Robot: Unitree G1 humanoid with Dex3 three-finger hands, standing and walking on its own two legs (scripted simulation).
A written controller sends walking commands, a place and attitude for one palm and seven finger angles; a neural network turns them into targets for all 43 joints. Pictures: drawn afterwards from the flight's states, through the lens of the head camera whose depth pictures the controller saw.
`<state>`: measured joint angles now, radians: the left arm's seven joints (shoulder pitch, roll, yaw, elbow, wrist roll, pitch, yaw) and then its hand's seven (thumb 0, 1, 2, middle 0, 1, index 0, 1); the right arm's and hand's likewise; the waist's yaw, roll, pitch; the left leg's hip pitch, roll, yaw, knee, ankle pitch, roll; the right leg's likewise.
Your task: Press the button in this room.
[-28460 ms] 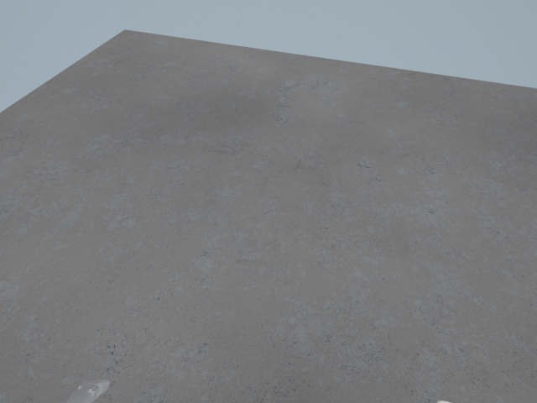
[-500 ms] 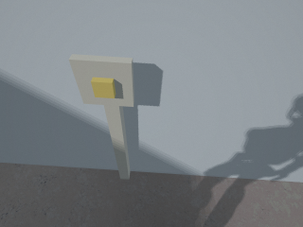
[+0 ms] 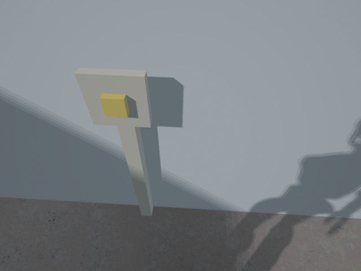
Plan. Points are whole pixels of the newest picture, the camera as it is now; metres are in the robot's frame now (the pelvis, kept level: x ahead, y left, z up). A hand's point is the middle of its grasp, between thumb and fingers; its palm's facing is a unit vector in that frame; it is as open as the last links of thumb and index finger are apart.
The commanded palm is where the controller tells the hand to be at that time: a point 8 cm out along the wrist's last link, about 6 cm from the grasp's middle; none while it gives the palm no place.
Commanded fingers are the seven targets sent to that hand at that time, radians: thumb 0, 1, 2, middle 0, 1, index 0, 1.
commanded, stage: come to a stop and stand still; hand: left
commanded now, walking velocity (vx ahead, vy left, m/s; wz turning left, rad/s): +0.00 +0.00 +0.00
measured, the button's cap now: (115, 104) +0.52 +0.22 +0.08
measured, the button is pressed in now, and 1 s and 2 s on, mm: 0 0 0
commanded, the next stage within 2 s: look again from close up in 0.22 s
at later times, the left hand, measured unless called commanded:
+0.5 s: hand out of the picture -0.01 +0.15 -0.18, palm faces +0.05 -0.99 -0.15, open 7.4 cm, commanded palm none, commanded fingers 0.00 0.90 0.90 -0.20 -0.30 -0.20 -0.30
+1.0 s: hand out of the picture +0.07 +0.20 -0.13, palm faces +0.20 -0.94 -0.28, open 7.1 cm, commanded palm +0.11 +0.20 -0.06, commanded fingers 0.00 0.90 0.90 -0.39 -0.51 -0.39 -0.51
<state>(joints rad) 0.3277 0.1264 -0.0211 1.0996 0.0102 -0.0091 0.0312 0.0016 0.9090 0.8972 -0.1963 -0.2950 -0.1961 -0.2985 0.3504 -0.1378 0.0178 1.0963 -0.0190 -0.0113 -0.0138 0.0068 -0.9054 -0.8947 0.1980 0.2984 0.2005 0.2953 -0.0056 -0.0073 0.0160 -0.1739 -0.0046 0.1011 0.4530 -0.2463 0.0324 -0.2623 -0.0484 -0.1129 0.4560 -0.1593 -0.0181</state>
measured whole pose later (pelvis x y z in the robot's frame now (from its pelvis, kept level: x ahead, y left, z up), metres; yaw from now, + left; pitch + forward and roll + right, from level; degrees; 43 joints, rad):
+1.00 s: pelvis +0.02 +0.01 +0.00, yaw +0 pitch -1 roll +0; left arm 0.55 0.18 -0.02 0.46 -0.11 0.09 0.16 0.08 0.99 0.90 -0.23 -0.32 -0.23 -0.33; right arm 0.41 -0.18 0.03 0.96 0.03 -0.19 -0.06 0.04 -0.93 -0.89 0.20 0.30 0.20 0.30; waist -0.01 0.02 0.00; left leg -0.18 -0.01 0.10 0.50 -0.30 0.04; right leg -0.28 -0.06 -0.11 0.52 -0.22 -0.01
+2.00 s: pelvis +0.03 +0.01 -0.05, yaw +3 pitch +11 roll -2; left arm 0.53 0.25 0.13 -0.19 -0.26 -0.33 -0.27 0.01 0.90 0.90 -1.28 -1.48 -1.28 -1.49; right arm 0.27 -0.26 -0.02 0.53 0.05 -0.20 -0.05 0.02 -0.90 -0.90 0.20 0.30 0.20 0.30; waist -0.02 0.02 -0.10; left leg -0.64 0.02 0.03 0.97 -0.52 0.04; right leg -0.68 -0.04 -0.13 0.91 -0.41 -0.02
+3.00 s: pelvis +0.03 +0.00 -0.02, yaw +3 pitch +3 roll -1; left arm 0.29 0.29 0.24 -0.05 -0.30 -0.13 -0.33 0.01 0.90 0.90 -1.30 -1.50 -1.30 -1.50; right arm 0.26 -0.25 0.05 0.58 0.04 -0.25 -0.05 0.02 -0.90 -0.89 0.20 0.30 0.20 0.30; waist 0.01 0.05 -0.05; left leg -0.35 0.01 0.04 0.70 -0.40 0.03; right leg -0.40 -0.03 -0.12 0.65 -0.30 -0.01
